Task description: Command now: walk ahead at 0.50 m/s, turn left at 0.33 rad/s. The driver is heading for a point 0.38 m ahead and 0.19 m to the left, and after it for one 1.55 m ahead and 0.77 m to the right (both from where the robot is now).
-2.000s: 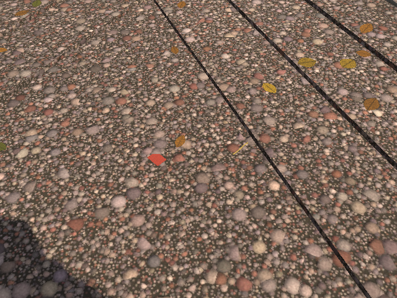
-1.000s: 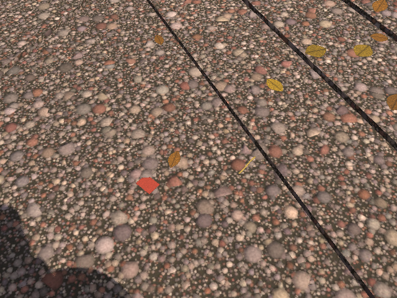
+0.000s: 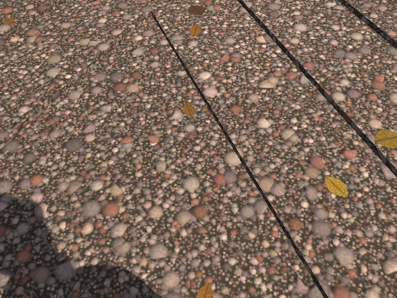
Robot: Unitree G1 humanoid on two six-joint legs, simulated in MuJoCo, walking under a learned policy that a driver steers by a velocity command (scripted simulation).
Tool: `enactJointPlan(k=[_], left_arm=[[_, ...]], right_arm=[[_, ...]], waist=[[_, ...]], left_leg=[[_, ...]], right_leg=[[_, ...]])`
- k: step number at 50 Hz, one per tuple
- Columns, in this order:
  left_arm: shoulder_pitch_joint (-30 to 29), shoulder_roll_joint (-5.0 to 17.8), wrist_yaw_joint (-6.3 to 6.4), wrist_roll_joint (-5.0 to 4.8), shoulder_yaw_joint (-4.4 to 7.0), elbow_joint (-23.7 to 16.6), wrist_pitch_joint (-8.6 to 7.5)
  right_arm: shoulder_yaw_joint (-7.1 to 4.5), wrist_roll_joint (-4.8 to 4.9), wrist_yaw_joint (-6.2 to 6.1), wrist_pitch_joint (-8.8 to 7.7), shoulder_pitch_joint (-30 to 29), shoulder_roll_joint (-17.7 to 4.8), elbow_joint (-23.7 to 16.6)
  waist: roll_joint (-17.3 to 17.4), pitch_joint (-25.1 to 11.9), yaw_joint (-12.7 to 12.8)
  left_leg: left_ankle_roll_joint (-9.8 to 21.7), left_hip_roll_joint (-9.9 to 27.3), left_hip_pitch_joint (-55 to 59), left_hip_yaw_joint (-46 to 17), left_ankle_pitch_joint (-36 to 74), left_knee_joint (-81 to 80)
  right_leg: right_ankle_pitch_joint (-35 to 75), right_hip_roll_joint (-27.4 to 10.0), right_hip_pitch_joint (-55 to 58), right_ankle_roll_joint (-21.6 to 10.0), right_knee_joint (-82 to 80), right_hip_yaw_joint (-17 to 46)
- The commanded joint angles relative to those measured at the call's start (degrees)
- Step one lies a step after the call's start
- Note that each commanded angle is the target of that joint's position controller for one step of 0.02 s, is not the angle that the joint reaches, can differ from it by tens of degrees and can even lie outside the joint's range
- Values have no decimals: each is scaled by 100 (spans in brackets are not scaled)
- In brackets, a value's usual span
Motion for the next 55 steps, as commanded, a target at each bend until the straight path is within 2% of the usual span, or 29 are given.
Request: enactJointPlan(k=[1, 2, 3, 4, 5, 7, 9, 13, 17, 20, 23, 24, 25, 26, 27, 28, 29, 30, 32, 35, 40, 46, 49, 50, 51, 52, 53, 54, 55], left_arm=[[2843, 1698, 162, 262, 502, 352, -125], [2467, 1524, 111, 114, 485, 278, -18], [1815, 1108, 94, 34, 373, 154, 4], [1406, 742, 74, 3, 277, 91, -26], [1296, 580, 85, 10, 231, 115, -65], [1472, 418, 153, -25, 178, 259, -138], [1749, 495, 169, -57, 195, 351, -234], [1908, 583, 214, -59, 179, 394, -277], [1989, 771, 279, -94, 191, 376, -200], [2077, 939, 345, -109, 254, 379, -93], [1954, 1084, 375, -118, 335, 269, 83], [2049, 1153, 340, -135, 362, 211, 131], [2543, 550, 289, -102, 241, -20, 172], [2749, 531, 299, -146, 199, -30, 294], [2463, 552, 302, -115, 192, 38, 376], [2153, 461, 290, -93, 156, 27, 391], [2017, 478, 288, -42, 157, 87, 413], [2145, 492, 271, 23, 158, 168, 489], [2502, 436, 235, -3, 149, 406, 629], [2296, 508, 241, -38, 185, 364, 724], [1773, 577, 204, -18, 237, 104, 795], [1957, 477, 153, -51, 232, -36, 776], [2425, 457, 80, -66, 234, 0, 750], [2518, 536, 57, -33, 243, -3, 717], [2484, 861, 84, 33, 304, -119, 660], [2293, 1619, 138, -8, 457, -343, 643], [2403, 1552, 257, 86, 490, -218, 652], [2017, 1334, 314, 25, 430, -279, 627], [1604, 1316, 301, -17, 422, -408, 621]], right_arm=[[-10, 316, 37, -42, 300, -195, -536], [-146, 211, -3, 13, 282, -641, -501], [-213, 121, -3, 65, -183, -774, -598], [-202, 90, 37, 71, -500, -657, -675], [-214, 44, 71, 114, -604, -544, -698], [-230, -67, 159, 274, -529, -400, -721], [-238, -72, 215, 366, -729, -329, -854], [-210, -70, 243, 425, -1389, -301, -1184], [-107, -53, 318, 414, -2106, -235, -1474], [-153, -131, 318, 413, -2041, -451, -1576], [-283, -183, 255, 316, -1212, -713, -1403], [-377, -230, 186, 223, -831, -1017, -1342], [-508, -217, 124, 181, -983, -1636, -1432], [-533, 58, 90, 279, -666, -1721, -1513], [-413, 115, 25, 356, -980, -1300, -1585], [-258, 111, -21, 372, -1440, -837, -1611], [-137, 74, -53, 366, -1695, -535, -1572], [-60, 55, -102, 347, -1801, -368, -1529], [-16, -56, -123, 267, -1731, -432, -1391], [-97, -26, -116, 225, -1786, -817, -1365], [-181, -1, -203, 431, -1787, -955, -1429], [-268, -24, -275, 555, -1804, -1055, -1448], [-331, 26, -274, 644, -1993, -1193, -1487], [-359, 21, -243, 683, -1929, -1180, -1453], [-333, 6, -174, 731, -1673, -928, -1441], [-258, 81, -218, 709, -1954, -655, -1774], [-252, 6, -220, 703, -2420, -757, -1863], [-261, 50, -152, 690, -2320, -772, -1832], [-288, 48, -104, 660, -2163, -857, -1752]], waist=[[-1021, -2020, 1101], [-862, -2062, 969], [-372, -1100, 719], [-138, -510, 625], [-218, -206, 506], [-415, -60, 311], [-366, -49, 259], [-367, 102, 181], [-529, 15, 375], [-607, -214, 342], [-410, -712, 10], [106, -1025, -216], [1270, -1487, 305], [1031, -2352, 96], [337, -1959, 164], [258, -1213, 253], [116, -798, 406], [255, -668, 536], [300, -757, 645], [435, -743, 640], [651, -522, 446], [646, -622, 437], [565, -584, 668], [288, -337, 697], [-832, -159, 624], [-1630, 316, 611], [-991, 499, 729], [-586, 412, 425], [-461, 295, 252]], left_leg=[[245, 132, -3136, 102, 1353, 4327], [325, -4, -3777, -317, -339, 5184], [368, 387, -4006, -460, 124, 5332], [360, 601, -3952, -446, 549, 5085], [347, 741, -3787, -424, 749, 4841], [263, 843, -3539, -347, 938, 4661], [209, 872, -3766, -273, 1201, 4618], [33, 782, -4005, 68, 1832, 3685], [60, 502, -3325, 561, 2558, 2012], [246, 339, -3016, 657, 2082, 1631], [563, -21, -2125, 661, 1777, 894], [764, 265, -1319, 159, 3260, 321], [1331, 2056, 85, -1721, 7358, 1023], [2227, 2801, 430, -2867, 7454, 577], [2101, 2620, -168, -2317, 6175, 213], [1852, 2317, -962, -1882, 5179, -121], [1505, 2005, -1455, -1509, 4592, -389], [1271, 1795, -1845, -1111, 4364, -548], [1009, 1620, -2118, -655, 4425, -615], [865, 1638, -1852, -505, 3639, -679], [969, 1796, -1787, -589, 1138, -991], [1002, 2029, -1772, -396, 826, -852], [645, 1984, -2160, -66, 574, -562], [307, 1840, -2526, 200, 365, -151], [-146, 1294, -3187, 780, -134, 1202], [-490, 193, -4270, 813, -783, 2098], [-484, 347, -4032, 101, -468, 3153], [-467, 383, -3865, -141, 112, 3451], [-427, 328, -3871, -183, 501, 3557]], right_leg=[[-793, -2253, 4534, -849, -624, 2932], [-1137, -2542, 4167, -1018, -1288, 4064], [-1621, -2312, 3271, -832, -1430, 3208], [-1430, -2052, 2464, -666, -1698, 2464], [-1054, -1789, 1973, -458, -1862, 1860], [-402, -1524, 1541, -280, -2004, 1094], [223, -1489, 1602, -294, -2063, 674], [2964, -1331, 1634, -307, -1680, -362], [3435, -1202, 1770, -227, -1338, -929], [3989, -1429, 2284, -199, -694, -944], [3915, -1434, 2435, -50, 1144, -984], [2530, -1177, 1906, 230, 2499, -1055], [-2730, -409, 242, 443, 4232, -1041], [-3259, 120, -309, 535, 5112, 45], [-2786, -196, -366, 535, 5027, 368], [-2451, -302, -358, 525, 4638, 412], [-2168, -422, -165, 507, 4096, 502], [-1949, -453, 247, 499, 3648, 562], [-1773, -237, 895, 459, 3173, 564], [-1780, -116, 752, 457, 2630, 518], [-1945, -125, 333, 489, 2313, 324], [-2214, -45, 665, 307, 1654, 37], [-1609, 47, 1462, 10, 335, -116], [-1218, -22, 1702, -130, -516, 211], [-1744, -978, 1796, -362, -1684, 1780], [-933, -2218, 1329, -925, -2025, 3700], [-553, -2079, 851, -1184, -1969, 3295], [-475, -1593, 739, -990, -1748, 2617], [-287, -1233, 881, -784, -1630, 2235]])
